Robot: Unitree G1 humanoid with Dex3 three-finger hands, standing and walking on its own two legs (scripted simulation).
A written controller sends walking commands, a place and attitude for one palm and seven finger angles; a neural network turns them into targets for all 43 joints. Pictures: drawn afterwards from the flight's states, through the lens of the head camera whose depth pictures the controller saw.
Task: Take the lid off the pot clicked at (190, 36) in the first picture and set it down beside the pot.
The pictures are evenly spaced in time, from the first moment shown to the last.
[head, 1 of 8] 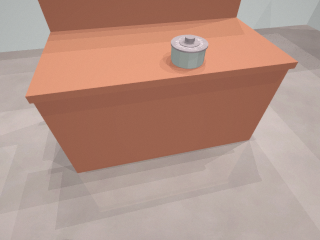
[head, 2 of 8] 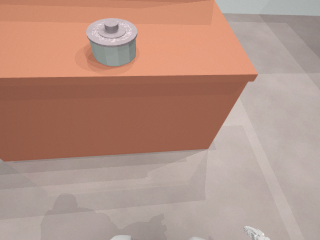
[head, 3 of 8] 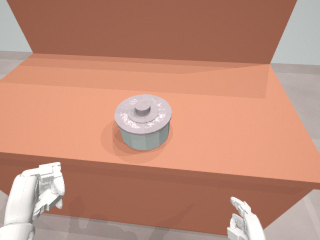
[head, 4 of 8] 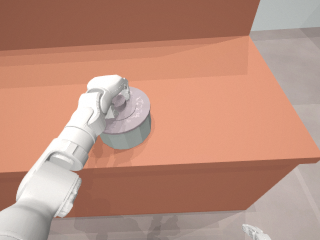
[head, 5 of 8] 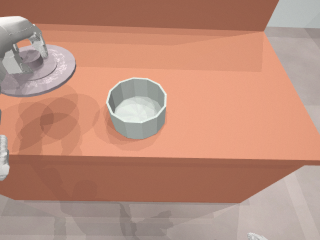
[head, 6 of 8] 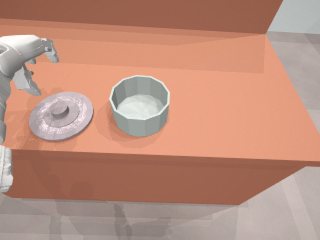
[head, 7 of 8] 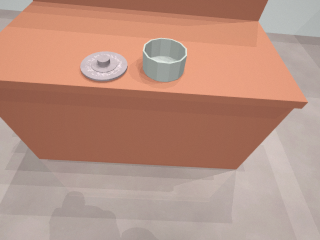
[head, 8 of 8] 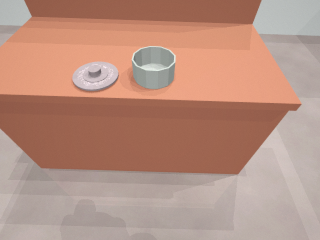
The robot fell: no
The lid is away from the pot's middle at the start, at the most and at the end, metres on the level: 0.00 0.26 0.24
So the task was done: yes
